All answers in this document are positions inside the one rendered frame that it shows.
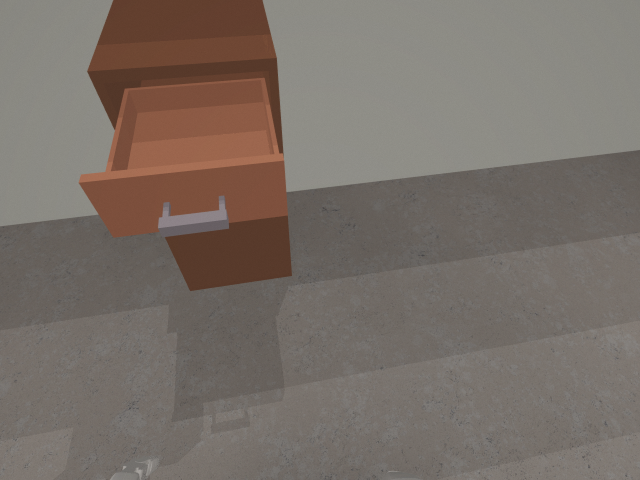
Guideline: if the left robot hand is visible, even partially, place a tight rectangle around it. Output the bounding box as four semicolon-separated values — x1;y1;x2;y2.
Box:
110;455;160;480

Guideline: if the drawer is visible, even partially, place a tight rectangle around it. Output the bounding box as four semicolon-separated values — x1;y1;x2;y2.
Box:
79;78;288;238

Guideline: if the handle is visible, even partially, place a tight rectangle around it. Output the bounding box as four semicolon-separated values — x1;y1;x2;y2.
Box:
158;196;229;237

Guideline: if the cabinet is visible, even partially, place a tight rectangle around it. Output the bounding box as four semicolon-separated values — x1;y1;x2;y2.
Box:
87;0;292;291

